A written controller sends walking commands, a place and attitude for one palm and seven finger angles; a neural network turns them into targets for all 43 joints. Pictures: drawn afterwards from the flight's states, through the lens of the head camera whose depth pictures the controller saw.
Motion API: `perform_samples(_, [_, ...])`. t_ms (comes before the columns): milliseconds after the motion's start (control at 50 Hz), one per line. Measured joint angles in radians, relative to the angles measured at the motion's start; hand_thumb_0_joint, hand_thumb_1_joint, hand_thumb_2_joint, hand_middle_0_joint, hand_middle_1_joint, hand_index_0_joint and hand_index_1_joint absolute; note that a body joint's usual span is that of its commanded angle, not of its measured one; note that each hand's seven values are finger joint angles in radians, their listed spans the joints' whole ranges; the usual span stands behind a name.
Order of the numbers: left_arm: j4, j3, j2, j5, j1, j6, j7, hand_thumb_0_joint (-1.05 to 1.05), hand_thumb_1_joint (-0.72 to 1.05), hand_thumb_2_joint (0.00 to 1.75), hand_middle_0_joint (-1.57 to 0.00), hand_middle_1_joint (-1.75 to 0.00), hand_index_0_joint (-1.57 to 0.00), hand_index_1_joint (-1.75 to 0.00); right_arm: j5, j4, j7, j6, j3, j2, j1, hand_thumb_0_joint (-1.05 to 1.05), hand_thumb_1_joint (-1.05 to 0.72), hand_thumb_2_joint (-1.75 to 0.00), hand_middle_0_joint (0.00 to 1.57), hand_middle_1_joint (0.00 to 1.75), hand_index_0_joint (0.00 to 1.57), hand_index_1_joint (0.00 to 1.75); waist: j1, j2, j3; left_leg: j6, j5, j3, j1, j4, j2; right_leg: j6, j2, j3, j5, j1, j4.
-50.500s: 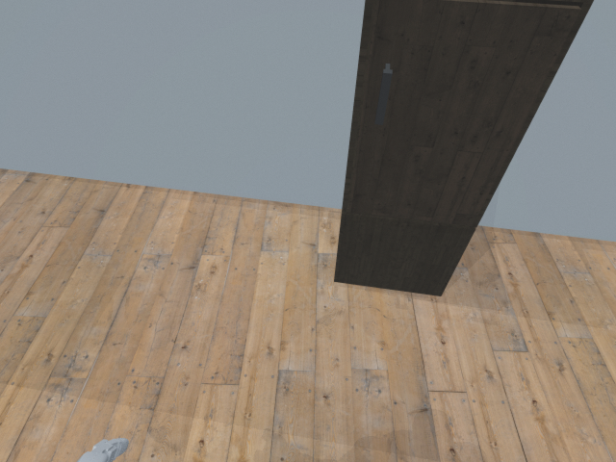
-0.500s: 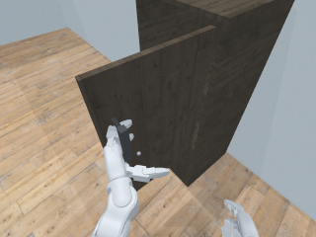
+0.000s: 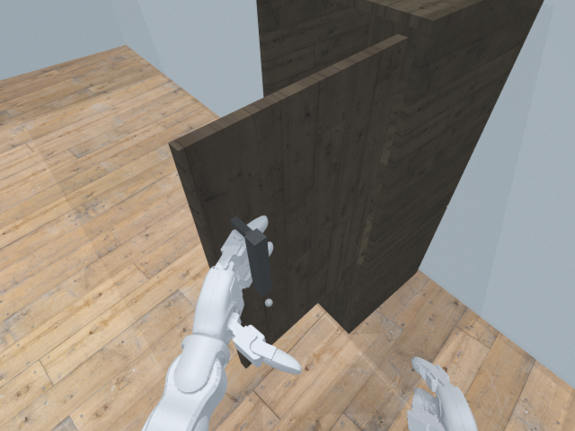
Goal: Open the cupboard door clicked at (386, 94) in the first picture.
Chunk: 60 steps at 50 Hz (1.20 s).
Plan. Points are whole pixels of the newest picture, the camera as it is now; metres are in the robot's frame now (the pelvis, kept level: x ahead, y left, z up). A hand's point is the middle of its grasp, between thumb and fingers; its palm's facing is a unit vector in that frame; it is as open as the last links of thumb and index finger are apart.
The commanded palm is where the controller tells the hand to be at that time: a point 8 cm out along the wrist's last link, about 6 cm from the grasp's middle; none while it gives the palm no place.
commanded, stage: slide the hand sideways off the handle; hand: left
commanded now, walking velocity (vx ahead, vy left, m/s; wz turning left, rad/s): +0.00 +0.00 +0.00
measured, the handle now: (250, 257) +0.32 +0.08 +0.09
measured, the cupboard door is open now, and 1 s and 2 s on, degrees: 93 92 92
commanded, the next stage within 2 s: draw the hand back to the body in 0.92 s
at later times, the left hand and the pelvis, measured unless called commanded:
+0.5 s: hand (239, 324) +0.23 +0.08 +0.08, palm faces -0.03 -1.00 -0.02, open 16.0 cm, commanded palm +0.20 +0.14 +0.08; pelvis +0.02 -0.02 +0.00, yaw -1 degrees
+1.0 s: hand (189, 351) +0.20 +0.13 +0.08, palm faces +0.02 -1.00 -0.05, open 16.3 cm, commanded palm +0.17 +0.18 +0.08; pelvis +0.02 -0.03 -0.01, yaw +1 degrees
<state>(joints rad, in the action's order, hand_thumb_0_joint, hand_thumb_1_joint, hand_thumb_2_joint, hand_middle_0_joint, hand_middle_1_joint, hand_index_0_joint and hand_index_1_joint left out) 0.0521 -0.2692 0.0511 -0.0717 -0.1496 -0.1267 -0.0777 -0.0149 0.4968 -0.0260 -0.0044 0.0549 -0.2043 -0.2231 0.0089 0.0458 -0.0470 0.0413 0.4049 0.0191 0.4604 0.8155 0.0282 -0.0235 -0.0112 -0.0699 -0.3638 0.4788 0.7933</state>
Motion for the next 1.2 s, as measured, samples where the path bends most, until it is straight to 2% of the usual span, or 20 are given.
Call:
perform_samples(100, [0.042,0.008,-0.023,0.025,-0.047,0.015,-0.041,-0.01,-0.51,0.30,-0.19,-0.34,-0.20,-0.35,0.008,-0.023,0.017,0.011,0.005,0.010,-0.009,0.01,-0.90,-0.89,0.20,0.30,0.20,0.30,-0.009,-0.016,-0.011,-0.001,-0.003,0.017,-0.005,-0.014,-0.004,-0.001,0.005,0.017,0.003,0.007,-0.001])
perform_samples(220, [0.109,0.022,-0.002,0.052,-0.129,0.003,-0.051,-0.01,-0.50,0.30,-0.20,-0.34,-0.21,-0.33,0.015,-0.050,0.030,0.006,0.005,0.014,-0.016,0.01,-0.90,-0.89,0.20,0.30,0.20,0.30,-0.012,-0.021,-0.017,-0.008,0.008,0.023,-0.005,-0.010,-0.014,-0.008,0.015,0.023,-0.006,0.013,0.006])
perform_samples(360, [0.181,0.074,0.047,0.016,-0.234,-0.021,0.002,-0.01,-0.50,0.30,-0.22,-0.34,-0.23,-0.33,0.012,-0.055,0.020,0.009,0.001,0.003,-0.016,0.01,-0.90,-0.89,0.20,0.30,0.20,0.30,-0.008,-0.015,-0.019,-0.018,0.020,0.013,0.002,-0.001,-0.024,-0.017,0.025,0.013,-0.018,0.016,0.009])
perform_samples(620, [0.271,0.168,0.084,-0.044,-0.388,-0.085,0.099,-0.01,-0.50,0.30,-0.21,-0.33,-0.21,-0.32,0.003,-0.068,0.004,0.062,-0.020,-0.018,-0.037,0.01,-0.90,-0.89,0.20,0.30,0.20,0.30,-0.001,-0.002,-0.039,-0.036,0.049,-0.011,0.054,0.041,-0.031,-0.033,0.030,-0.010,-0.055,0.062,0.053])
perform_samples(940, [0.277,0.326,0.132,-0.149,-0.469,-0.132,0.219,-0.01,-0.50,0.30,-0.17,-0.31,-0.18,-0.31,-0.016,-0.054,-0.024,0.102,-0.034,-0.031,-0.046,0.01,-0.90,-0.89,0.20,0.30,0.20,0.30,0.009,0.004,-0.057,-0.042,0.071,-0.034,0.108,0.097,-0.034,-0.037,0.032,-0.033,-0.076,0.102,0.092])
perform_samples(1060, [0.280,0.297,0.127,-0.164,-0.448,-0.143,0.257,-0.01,-0.50,0.30,-0.15,-0.30,-0.16,-0.30,-0.021,-0.056,-0.033,0.133,-0.031,-0.042,-0.042,0.01,-0.90,-0.89,0.20,0.30,0.20,0.30,0.010,0.012,-0.052,-0.031,0.074,-0.041,0.126,0.120,-0.029,-0.029,0.027,-0.040,-0.072,0.109,0.097])
perform_samples(1120, [0.294,0.276,0.135,-0.148,-0.423,-0.123,0.251,-0.01,-0.50,0.30,-0.15,-0.30,-0.15,-0.30,-0.023,-0.060,-0.034,0.142,-0.028,-0.036,-0.041,0.01,-0.90,-0.89,0.20,0.30,0.20,0.30,0.011,0.011,-0.049,-0.025,0.075,-0.035,0.126,0.123,-0.027,-0.024,0.025,-0.034,-0.069,0.110,0.099])
perform_samples(1200, [0.331,0.294,0.155,-0.140,-0.422,-0.082,0.222,-0.01,-0.50,0.30,-0.15,-0.30,-0.16,-0.30,-0.028,-0.064,-0.034,0.138,-0.022,-0.018,-0.048,0.01,-0.90,-0.89,0.20,0.30,0.20,0.30,0.009,0.009,-0.057,-0.018,0.072,-0.022,0.102,0.108,-0.025,-0.017,0.024,-0.021,-0.064,0.092,0.086])
